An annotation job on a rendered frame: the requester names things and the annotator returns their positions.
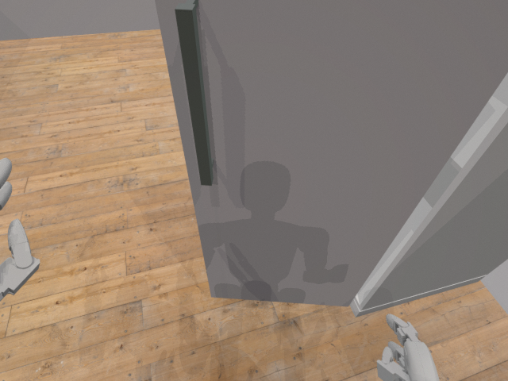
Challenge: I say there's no robot right hand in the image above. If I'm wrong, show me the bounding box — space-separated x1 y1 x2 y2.
377 314 439 381

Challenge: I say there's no robot left hand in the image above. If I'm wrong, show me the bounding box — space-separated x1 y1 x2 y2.
0 158 40 301

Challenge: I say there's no fridge door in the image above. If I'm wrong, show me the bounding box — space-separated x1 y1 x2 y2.
155 0 508 306

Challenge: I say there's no handle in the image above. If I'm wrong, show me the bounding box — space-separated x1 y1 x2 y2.
175 0 214 186

